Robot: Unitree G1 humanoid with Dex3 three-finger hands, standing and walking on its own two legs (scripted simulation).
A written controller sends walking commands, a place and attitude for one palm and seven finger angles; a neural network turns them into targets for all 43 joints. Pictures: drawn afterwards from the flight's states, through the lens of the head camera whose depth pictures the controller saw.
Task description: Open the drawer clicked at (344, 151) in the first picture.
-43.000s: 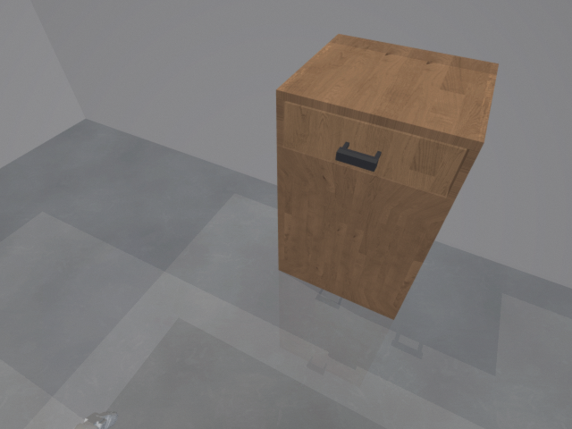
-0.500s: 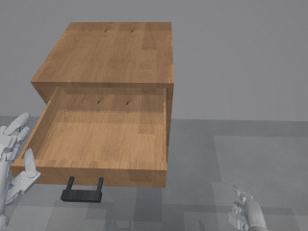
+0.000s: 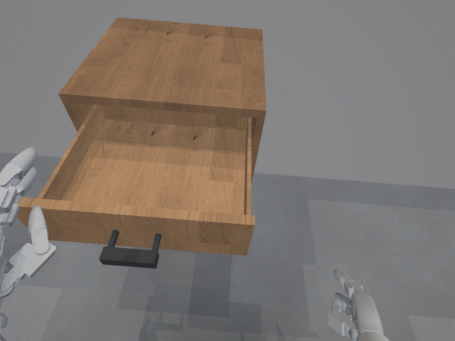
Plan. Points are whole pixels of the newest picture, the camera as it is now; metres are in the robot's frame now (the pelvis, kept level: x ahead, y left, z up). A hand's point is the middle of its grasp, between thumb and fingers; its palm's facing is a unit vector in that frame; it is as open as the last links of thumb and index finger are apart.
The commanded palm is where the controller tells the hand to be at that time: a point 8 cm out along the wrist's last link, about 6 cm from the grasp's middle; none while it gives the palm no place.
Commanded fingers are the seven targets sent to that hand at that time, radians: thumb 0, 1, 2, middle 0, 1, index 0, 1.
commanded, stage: step back with the hand held close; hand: left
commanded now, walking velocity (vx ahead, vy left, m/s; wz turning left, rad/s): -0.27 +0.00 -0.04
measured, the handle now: (133, 247) +0.29 +0.20 -0.04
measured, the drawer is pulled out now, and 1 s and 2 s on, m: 0.30 0.30 0.30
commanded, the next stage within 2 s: stop stepping back and stand still in 0.70 s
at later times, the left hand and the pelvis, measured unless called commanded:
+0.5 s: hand (53, 289) +0.15 +0.20 +0.17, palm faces +0.20 -0.85 -0.48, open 7.4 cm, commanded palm +0.08 +0.27 +0.19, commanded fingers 0.00 0.90 0.90 -0.20 -0.30 -0.20 -0.30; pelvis -0.05 -0.01 +0.01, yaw -1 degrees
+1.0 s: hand out of the picture +0.01 +0.16 +0.18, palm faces +0.28 -0.82 -0.49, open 7.4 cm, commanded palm -0.05 +0.22 +0.19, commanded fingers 0.00 0.90 0.90 -0.20 -0.30 -0.20 -0.30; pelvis -0.18 -0.06 +0.01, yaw -1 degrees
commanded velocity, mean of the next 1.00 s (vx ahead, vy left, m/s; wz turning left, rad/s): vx -0.25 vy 0.03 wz -0.02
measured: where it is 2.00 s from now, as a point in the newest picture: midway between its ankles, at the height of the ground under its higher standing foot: outside the picture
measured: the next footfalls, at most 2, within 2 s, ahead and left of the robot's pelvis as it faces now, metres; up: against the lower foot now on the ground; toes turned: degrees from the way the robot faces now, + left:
right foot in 0.26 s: -0.03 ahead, -0.12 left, +0.00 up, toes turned -3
left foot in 0.58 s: -0.04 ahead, +0.11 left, +0.00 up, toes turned +0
